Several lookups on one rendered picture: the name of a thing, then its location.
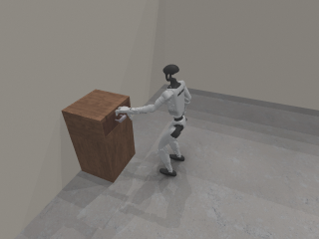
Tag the robot right forearm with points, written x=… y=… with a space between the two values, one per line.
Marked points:
x=185 y=105

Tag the robot right shin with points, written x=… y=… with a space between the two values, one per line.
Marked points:
x=175 y=147

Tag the robot right upper arm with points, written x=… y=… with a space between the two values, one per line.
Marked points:
x=187 y=96

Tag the robot left upper arm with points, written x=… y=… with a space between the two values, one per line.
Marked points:
x=164 y=97

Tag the robot left forearm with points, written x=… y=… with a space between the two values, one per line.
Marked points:
x=140 y=110

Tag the robot left hand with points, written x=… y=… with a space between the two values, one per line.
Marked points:
x=123 y=110

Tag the handle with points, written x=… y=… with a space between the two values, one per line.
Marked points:
x=122 y=118

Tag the drawer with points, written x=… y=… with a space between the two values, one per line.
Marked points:
x=111 y=122

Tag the cabinet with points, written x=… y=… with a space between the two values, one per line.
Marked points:
x=100 y=155

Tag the humanoid robot head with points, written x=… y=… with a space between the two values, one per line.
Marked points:
x=170 y=70

